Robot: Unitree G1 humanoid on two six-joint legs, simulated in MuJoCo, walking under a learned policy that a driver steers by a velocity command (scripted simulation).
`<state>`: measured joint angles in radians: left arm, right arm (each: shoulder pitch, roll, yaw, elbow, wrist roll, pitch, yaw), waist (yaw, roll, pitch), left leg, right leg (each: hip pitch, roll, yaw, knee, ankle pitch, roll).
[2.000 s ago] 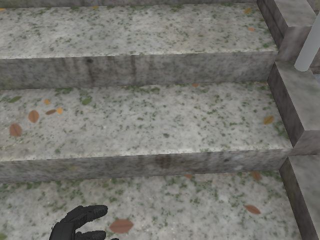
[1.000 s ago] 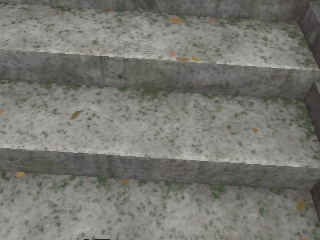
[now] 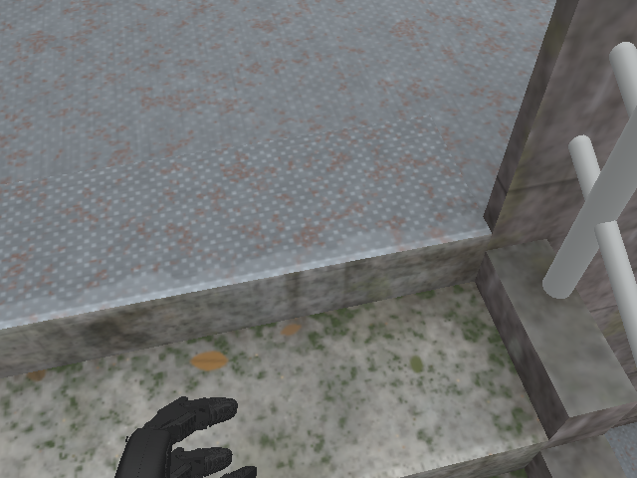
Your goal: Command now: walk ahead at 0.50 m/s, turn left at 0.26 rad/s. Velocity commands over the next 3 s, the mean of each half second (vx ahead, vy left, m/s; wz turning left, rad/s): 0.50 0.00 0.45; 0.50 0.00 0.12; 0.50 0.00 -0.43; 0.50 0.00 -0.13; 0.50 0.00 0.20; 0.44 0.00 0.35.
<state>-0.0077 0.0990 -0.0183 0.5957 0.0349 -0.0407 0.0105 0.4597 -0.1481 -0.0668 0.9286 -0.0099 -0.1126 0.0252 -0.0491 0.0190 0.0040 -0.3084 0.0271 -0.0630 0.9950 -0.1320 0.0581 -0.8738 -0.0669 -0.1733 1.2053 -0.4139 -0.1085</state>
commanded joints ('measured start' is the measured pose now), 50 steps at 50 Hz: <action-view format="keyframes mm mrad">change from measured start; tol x32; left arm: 1 145 177 101 16 -41 -27 16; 18 564 177 86 392 28 -117 20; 43 -241 -77 -38 -212 -5 6 11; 50 39 64 26 -62 -40 47 -11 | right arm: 1 -134 5 -26 -233 -53 15 -15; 18 -651 50 45 -478 -25 109 -45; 25 -132 -55 4 -309 15 129 -13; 50 19 -226 -25 -77 2 12 -98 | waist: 1 70 -70 -257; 17 55 -75 115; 28 -59 28 -395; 37 110 -92 65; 50 132 113 -194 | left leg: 1 -504 -20 -32 903 60 -13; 14 -1129 -64 -10 1191 -166 68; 18 -1196 -18 63 851 -257 74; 25 -93 -201 306 54 -331 198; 28 271 167 -888 -604 -474 337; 43 -7 70 -116 -797 67 20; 50 329 181 69 -693 1586 58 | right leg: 1 556 -352 874 -840 -445 -127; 9 456 -205 141 -933 116 26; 20 828 -213 -70 -1223 280 -22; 23 883 -244 -143 -956 1615 -44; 25 930 -242 -119 -487 1884 -20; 26 666 -194 -62 -183 1443 22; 27 230 78 11 291 245 112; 40 -598 46 170 1037 97 -14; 50 240 142 -102 10 48 -78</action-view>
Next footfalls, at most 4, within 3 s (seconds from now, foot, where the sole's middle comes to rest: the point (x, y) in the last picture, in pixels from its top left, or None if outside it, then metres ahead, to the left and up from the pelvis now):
0.50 left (230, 422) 0.47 0.16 -0.51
1.04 right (232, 193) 0.84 0.15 -0.36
1.54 left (147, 96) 1.13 0.34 -0.36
2.02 right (249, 21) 1.40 0.13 -0.36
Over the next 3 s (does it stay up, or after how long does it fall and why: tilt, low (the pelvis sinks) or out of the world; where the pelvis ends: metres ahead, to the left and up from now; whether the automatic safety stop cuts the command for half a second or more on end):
stays up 1.77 0.31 0.41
